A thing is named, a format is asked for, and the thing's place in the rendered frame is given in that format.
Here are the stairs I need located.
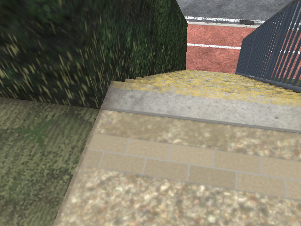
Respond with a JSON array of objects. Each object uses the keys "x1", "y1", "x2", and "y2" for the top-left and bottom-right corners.
[{"x1": 124, "y1": 70, "x2": 301, "y2": 100}]

